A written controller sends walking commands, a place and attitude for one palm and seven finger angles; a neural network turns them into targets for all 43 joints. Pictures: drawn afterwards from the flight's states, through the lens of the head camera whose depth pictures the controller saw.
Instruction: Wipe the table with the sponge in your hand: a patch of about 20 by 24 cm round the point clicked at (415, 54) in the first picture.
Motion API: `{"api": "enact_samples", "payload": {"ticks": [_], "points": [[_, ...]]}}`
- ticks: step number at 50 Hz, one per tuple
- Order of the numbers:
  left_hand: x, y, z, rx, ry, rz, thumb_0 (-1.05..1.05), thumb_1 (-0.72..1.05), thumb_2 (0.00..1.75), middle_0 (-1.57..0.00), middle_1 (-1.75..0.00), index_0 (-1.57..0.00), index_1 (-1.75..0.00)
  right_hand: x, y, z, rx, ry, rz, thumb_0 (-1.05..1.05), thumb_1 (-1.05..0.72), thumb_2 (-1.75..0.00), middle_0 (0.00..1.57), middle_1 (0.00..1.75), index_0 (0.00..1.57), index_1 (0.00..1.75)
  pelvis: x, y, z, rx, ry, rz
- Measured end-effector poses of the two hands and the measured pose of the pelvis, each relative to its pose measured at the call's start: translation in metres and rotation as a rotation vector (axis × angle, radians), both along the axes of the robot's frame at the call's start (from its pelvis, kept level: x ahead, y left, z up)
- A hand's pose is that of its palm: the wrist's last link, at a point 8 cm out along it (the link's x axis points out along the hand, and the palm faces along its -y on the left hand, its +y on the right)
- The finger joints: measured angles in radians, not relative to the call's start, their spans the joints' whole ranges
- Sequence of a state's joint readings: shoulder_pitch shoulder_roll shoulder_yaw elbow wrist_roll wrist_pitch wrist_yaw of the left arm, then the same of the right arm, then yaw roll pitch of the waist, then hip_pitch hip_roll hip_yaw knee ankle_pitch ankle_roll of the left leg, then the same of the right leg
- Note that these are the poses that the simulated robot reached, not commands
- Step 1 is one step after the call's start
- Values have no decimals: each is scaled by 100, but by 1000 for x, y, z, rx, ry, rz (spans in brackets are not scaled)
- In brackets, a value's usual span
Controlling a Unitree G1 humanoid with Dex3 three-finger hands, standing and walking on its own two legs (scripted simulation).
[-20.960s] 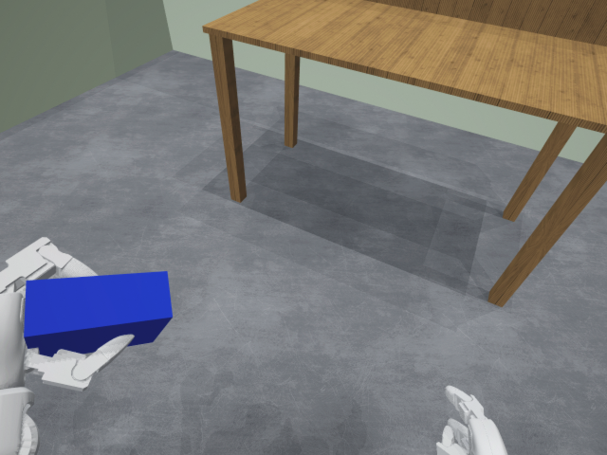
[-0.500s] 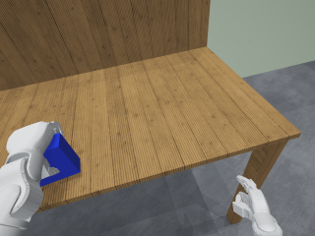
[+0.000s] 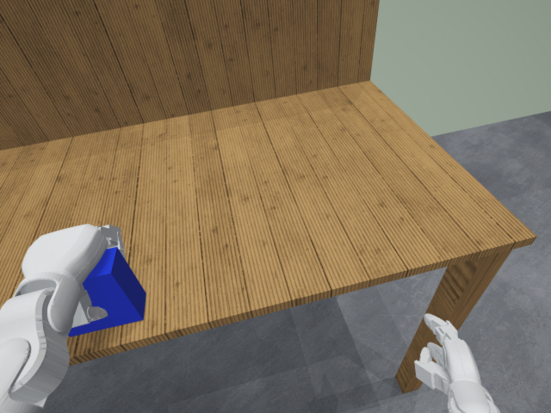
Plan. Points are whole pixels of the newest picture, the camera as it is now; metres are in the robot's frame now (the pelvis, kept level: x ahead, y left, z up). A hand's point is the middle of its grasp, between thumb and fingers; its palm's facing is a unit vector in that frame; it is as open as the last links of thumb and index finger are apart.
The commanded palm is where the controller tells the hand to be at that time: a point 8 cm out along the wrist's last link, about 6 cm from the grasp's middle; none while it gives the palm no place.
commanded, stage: move the sponge above the wiping area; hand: left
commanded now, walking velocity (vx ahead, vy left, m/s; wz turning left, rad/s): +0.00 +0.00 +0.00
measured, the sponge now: (98, 300) +0.21 +0.31 +0.07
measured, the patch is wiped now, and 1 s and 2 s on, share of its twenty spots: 0.10 0.10 0.10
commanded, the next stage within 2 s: lower the sponge onto the table in 1.16 s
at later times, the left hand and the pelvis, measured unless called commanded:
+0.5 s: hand (115, 263) +0.24 +0.27 +0.13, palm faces +0.05 -0.08 -1.00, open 9.1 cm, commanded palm +0.21 +0.29 +0.23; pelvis +0.00 +0.01 +0.00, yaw -1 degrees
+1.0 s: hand (99, 242) +0.25 +0.28 +0.17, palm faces +0.14 +0.01 -0.99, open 9.1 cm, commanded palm +0.21 +0.29 +0.23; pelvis +0.00 -0.02 +0.00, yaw -1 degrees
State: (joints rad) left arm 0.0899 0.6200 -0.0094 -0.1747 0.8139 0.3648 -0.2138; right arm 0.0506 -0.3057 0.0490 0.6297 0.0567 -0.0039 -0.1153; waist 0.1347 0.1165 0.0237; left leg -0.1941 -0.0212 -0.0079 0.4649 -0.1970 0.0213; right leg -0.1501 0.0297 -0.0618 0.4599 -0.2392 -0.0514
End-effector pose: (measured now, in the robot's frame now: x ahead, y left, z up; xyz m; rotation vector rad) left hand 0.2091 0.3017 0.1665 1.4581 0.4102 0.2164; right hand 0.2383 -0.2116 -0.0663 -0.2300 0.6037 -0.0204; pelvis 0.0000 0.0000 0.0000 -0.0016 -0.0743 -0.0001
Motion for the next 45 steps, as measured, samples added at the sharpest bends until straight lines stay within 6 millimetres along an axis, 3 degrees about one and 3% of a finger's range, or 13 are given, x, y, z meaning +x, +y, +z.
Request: {"api": "enact_samples", "payload": {"ticks": [2,5,9,12,16,20,22,26,31,34,38,42,45], "points": [[-1,-14,7,30,-65,-105,-1,-42,106,-83,-142,-83,-142,0,6,2,-19,-12,13,1,-90,-90,20,30,20,30,1,1,0,-1,-11,3],[0,-23,34,84,-220,-189,-1,-42,107,-83,-142,-84,-142,0,18,4,-9,-21,28,1,-90,-90,20,30,20,30,1,3,1,-2,-25,-3],[11,-3,71,102,-384,-80,-1,-42,107,-83,-141,-84,-142,2,34,3,47,-1,43,1,-90,-90,20,30,20,30,0,5,3,-2,-25,-8],[18,17,82,76,-401,44,-1,-42,107,-83,-142,-83,-142,0,36,4,80,8,25,1,-90,-90,20,30,18,29,-2,7,4,0,-10,-13],[19,17,62,10,-300,103,-1,-42,107,-83,-142,-83,-142,0,34,5,103,-1,21,1,-90,-90,20,30,18,29,-3,11,4,0,8,-13],[13,-12,20,-59,-152,10,-1,-42,107,-83,-142,-83,-143,2,30,5,84,-9,29,1,-90,-90,20,30,19,29,-3,14,3,2,11,-12],[10,-28,9,-54,-116,-61,-1,-42,107,-83,-142,-83,-142,3,29,5,59,-9,40,1,-90,-90,20,30,19,30,-2,13,3,4,4,-11],[9,-35,24,56,-200,-136,-1,-43,107,-83,-141,-84,-142,3,28,6,28,-6,58,1,-90,-90,20,30,20,30,-1,8,2,7,-15,-15],[15,-8,68,104,-356,5,-1,-43,107,-84,-141,-84,-142,4,27,6,59,8,58,1,-90,-90,20,30,20,30,-1,1,4,6,-24,-16],[17,5,79,71,-367,102,-1,-43,107,-83,-142,-84,-142,5,25,6,83,8,52,1,-90,-90,20,30,21,30,-2,-2,4,6,-14,-13],[19,-2,57,22,-249,117,-1,-42,107,-83,-142,-83,-142,5,20,4,107,-7,38,1,-90,-90,20,30,21,30,-2,-4,3,6,5,-9],[15,-32,21,-14,-107,6,-1,-42,107,-83,-142,-83,-143,6,12,2,90,-17,37,1,-90,-90,20,30,20,30,-1,-6,2,9,9,-9],[11,-48,17,29,-95,-98,-1,-43,107,-83,-142,-84,-142,5,7,1,53,-13,44,1,-90,-90,20,30,20,30,1,-10,1,12,0,-14]]}}
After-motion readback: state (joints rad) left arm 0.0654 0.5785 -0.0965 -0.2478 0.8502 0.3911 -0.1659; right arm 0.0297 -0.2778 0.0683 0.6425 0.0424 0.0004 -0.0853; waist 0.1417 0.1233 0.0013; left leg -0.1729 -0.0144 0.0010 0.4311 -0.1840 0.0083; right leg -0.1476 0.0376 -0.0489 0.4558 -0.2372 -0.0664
